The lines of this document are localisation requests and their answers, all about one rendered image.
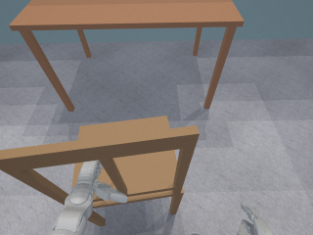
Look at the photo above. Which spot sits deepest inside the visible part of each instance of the left robot hand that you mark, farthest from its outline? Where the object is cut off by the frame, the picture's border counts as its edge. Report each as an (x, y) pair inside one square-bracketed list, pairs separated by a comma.
[(89, 174)]

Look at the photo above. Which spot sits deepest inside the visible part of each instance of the left robot forearm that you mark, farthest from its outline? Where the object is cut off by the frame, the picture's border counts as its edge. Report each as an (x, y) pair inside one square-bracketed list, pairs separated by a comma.
[(72, 220)]

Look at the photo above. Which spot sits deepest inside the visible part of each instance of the right robot hand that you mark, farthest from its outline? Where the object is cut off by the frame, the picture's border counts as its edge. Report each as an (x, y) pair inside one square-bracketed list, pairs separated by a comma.
[(259, 225)]

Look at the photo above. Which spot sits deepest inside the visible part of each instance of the table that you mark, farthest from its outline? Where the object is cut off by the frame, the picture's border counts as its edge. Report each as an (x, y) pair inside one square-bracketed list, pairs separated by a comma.
[(126, 14)]

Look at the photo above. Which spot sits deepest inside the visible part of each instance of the chair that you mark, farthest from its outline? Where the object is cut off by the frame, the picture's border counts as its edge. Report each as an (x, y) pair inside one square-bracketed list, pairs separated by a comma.
[(137, 155)]

